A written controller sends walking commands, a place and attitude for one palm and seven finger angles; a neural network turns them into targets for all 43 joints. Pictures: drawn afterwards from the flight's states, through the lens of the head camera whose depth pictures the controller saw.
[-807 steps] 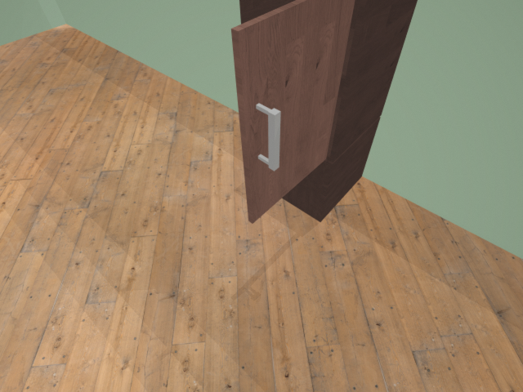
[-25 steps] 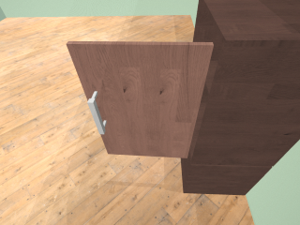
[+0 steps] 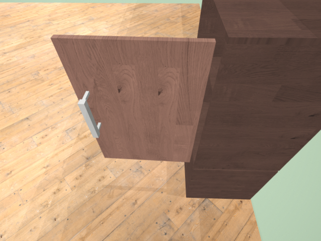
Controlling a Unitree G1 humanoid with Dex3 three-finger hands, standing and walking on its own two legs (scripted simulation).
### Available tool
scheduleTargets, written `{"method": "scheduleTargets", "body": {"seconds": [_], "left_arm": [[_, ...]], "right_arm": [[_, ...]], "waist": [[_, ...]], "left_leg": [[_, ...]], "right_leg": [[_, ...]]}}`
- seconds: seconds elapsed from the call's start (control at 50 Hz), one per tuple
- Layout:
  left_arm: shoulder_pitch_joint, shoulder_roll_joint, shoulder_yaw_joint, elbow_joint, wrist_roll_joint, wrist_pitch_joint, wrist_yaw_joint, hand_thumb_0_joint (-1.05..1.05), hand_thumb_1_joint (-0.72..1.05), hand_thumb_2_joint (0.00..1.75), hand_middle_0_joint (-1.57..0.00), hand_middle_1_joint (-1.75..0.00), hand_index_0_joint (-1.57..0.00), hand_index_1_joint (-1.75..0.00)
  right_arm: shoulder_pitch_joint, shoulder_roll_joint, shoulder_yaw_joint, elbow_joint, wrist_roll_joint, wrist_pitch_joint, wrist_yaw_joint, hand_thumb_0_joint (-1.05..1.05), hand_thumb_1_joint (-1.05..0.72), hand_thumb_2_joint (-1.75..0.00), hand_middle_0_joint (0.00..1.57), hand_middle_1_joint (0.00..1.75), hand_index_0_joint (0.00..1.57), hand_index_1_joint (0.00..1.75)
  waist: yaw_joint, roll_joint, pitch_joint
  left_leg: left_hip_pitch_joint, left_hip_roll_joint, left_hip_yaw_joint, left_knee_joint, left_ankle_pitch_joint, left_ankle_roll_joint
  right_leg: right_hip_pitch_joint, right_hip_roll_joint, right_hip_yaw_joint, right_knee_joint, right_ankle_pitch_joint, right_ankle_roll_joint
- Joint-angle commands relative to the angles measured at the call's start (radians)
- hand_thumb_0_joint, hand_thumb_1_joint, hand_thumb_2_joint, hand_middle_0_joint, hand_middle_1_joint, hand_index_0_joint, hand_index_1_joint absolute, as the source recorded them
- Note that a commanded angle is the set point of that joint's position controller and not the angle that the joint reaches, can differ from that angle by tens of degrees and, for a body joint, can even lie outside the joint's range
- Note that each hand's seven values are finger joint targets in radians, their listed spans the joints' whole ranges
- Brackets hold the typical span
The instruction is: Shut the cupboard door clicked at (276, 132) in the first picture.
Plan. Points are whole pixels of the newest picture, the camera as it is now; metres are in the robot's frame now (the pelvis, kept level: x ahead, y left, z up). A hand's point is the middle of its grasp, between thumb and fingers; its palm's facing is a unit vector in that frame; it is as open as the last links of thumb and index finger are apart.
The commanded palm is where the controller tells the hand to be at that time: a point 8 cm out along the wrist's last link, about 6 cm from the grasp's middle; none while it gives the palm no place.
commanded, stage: come to a stop and stand still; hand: left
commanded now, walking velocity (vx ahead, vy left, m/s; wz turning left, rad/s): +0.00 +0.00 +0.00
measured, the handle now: (91, 115) +0.49 +0.26 -0.01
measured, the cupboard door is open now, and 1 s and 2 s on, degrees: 88 88 88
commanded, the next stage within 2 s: look again from close up in 0.38 s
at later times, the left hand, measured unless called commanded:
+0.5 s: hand out of the picture +0.02 +0.17 -0.17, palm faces +0.02 -0.98 -0.20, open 7.3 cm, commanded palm none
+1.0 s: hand out of the picture +0.03 +0.18 -0.17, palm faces +0.02 -0.98 -0.21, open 7.3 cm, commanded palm none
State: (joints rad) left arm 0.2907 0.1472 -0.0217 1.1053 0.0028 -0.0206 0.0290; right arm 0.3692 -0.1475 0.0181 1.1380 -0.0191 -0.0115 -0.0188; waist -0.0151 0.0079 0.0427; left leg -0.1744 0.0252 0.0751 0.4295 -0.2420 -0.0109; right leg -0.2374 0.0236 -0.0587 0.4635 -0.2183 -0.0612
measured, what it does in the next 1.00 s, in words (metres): stands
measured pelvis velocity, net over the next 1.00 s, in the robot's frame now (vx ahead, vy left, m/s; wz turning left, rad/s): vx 0.03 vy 0.00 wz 0.00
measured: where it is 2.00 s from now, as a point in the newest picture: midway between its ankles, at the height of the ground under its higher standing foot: outside the picture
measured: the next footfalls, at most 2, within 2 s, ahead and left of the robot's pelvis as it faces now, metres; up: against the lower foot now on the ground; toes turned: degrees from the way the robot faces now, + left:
none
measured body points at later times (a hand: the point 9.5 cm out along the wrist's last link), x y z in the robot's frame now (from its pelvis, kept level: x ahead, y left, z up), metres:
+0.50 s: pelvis +0.03 +0.00 +0.00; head +0.04 -0.01 +0.45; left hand +0.02 +0.22 -0.15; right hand +0.03 -0.22 -0.16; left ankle -0.01 +0.13 -0.74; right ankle +0.02 -0.08 -0.74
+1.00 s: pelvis +0.03 +0.00 +0.00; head +0.04 +0.00 +0.45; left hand +0.03 +0.23 -0.15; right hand +0.02 -0.21 -0.16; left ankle -0.01 +0.13 -0.74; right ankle +0.02 -0.08 -0.74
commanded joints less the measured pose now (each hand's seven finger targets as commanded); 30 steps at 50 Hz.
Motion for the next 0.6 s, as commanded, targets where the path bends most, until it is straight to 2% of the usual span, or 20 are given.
{"method": "scheduleTargets", "body": {"seconds": [0.0,0.14,0.26,0.34,0.46,0.52,0.58], "left_arm": [[0.058,0.107,0.022,-0.025,0.001,-0.019,0.005,0.0,0.9,0.9,-0.2,-0.3,-0.2,-0.3],[0.059,0.102,0.019,-0.013,0.001,-0.019,0.008,0.0,0.9,0.9,-0.2,-0.3,-0.2,-0.3],[0.054,0.1,0.019,-0.013,0.003,-0.017,0.01,0.0,0.9,0.9,-0.2,-0.3,-0.2,-0.3],[0.055,0.102,0.022,-0.015,0.004,-0.018,0.009,0.0,0.9,0.9,-0.2,-0.3,-0.2,-0.3],[0.054,0.104,0.022,-0.013,0.005,-0.017,0.008,0.0,0.9,0.9,-0.2,-0.3,-0.2,-0.3],[0.055,0.111,0.024,-0.013,0.005,-0.019,0.009,0.0,0.9,0.9,-0.2,-0.3,-0.2,-0.3],[0.057,0.116,0.025,-0.014,0.004,-0.02,0.009,0.0,0.9,0.9,-0.2,-0.3,-0.2,-0.3]], "right_arm": [[0.043,-0.068,-0.006,-0.02,0.007,-0.024,-0.007,0.0,-0.9,-0.9,0.2,0.3,0.2,0.3],[0.035,-0.061,-0.008,-0.007,0.009,-0.023,-0.012,0.0,-0.9,-0.9,0.2,0.3,0.2,0.3],[0.01,-0.067,-0.011,-0.008,0.009,-0.02,-0.015,0.0,-0.9,-0.9,0.2,0.3,0.2,0.3],[-0.003,-0.066,-0.011,-0.008,0.009,-0.023,-0.017,0.0,-0.9,-0.9,0.2,0.3,0.2,0.3],[-0.028,-0.083,-0.013,-0.013,0.008,-0.022,-0.018,0.0,-0.9,-0.9,0.2,0.3,0.2,0.3],[-0.03,-0.089,-0.014,-0.014,0.007,-0.025,-0.018,0.0,-0.9,-0.9,0.2,0.3,0.2,0.3],[-0.037,-0.089,-0.015,-0.016,0.008,-0.024,-0.019,0.0,-0.9,-0.9,0.2,0.3,0.2,0.3]], "waist": [[0.017,-0.015,0.007],[0.016,-0.027,0.013],[0.015,-0.011,0.04],[0.016,-0.026,0.02],[0.019,-0.014,0.02],[0.019,-0.008,-0.015],[0.019,-0.009,-0.013]], "left_leg": [[-0.048,0.068,-0.072,-0.086,0.037,0.033],[-0.022,0.075,-0.067,-0.087,0.081,0.031],[-0.014,0.077,-0.068,-0.092,0.087,0.03],[0.007,0.083,-0.072,-0.096,0.121,0.033],[0.021,0.083,-0.075,-0.096,0.132,0.032],[0.043,0.085,-0.073,-0.094,0.162,0.032],[0.044,0.085,-0.073,-0.09,0.166,0.031]], "right_leg": [[0.049,-0.141,0.159,-0.13,0.021,-0.005],[0.068,-0.139,0.143,-0.116,0.147,0.0],[0.05,-0.135,0.145,-0.118,0.155,0.003],[0.069,-0.135,0.133,-0.111,0.203,0.005],[0.068,-0.137,0.132,-0.11,0.211,0.006],[0.091,-0.142,0.132,-0.102,0.259,0.005],[0.096,-0.143,0.134,-0.102,0.281,0.005]]}}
